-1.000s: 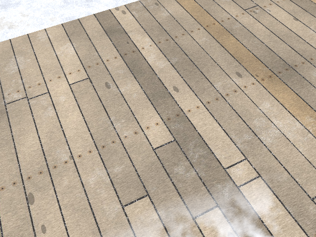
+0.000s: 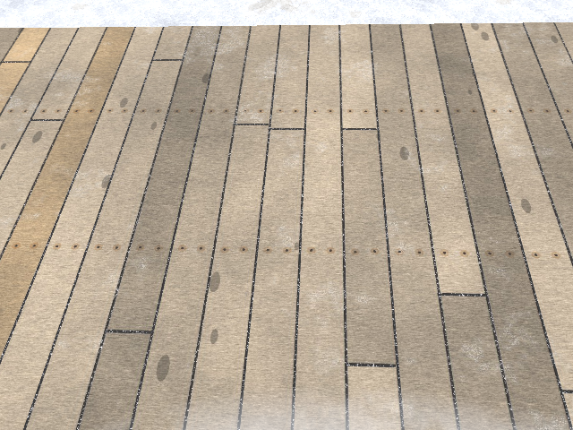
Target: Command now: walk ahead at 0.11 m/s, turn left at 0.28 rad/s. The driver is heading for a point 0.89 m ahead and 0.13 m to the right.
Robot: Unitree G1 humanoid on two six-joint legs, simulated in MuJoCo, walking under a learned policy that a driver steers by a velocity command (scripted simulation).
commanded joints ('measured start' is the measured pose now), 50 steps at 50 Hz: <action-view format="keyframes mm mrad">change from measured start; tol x16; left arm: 1 45 192 51 -24 9 -3 -19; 24 -254 68 16 -102 5 -27 -80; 30 307 262 83 45 37 -60 -23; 35 36 91 30 47 -14 -73 -41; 50 276 93 14 191 -17 -104 -26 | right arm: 1 -35 -59 3 -75 0 -17 0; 6 252 -167 -4 15 -23 -78 -22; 10 100 -110 11 4 -5 -110 -36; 31 334 -44 36 104 19 -168 -33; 50 -225 10 53 -57 -13 -135 6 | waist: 1 36 -221 -84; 4 -49 -138 -31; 6 -115 239 -78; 8 -93 111 134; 25 -57 70 94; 29 140 28 -161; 31 106 -257 -384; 35 -27 -78 -27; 50 37 -81 49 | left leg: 1 36 -23 81 -163 -37 37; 4 338 -40 115 -490 132 107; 6 606 347 -438 -688 -231 201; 7 396 422 -555 -757 -262 295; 12 392 223 -210 -761 133 220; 24 428 253 -76 -712 634 229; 28 418 230 -7 -375 1127 171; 29 289 183 27 -143 1007 152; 31 -178 -73 -16 457 -46 113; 50 -267 94 115 -226 482 73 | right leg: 1 79 -226 218 -146 30 -186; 4 -135 -183 185 -100 -237 -132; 6 -491 4 -31 340 -385 -18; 14 -534 -51 80 559 30 12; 25 -431 -9 16 212 91 -33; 29 185 49 25 80 52 -117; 31 498 -392 846 -177 -243 -258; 36 -11 -205 353 -281 -27 -174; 50 211 -159 134 -297 463 -162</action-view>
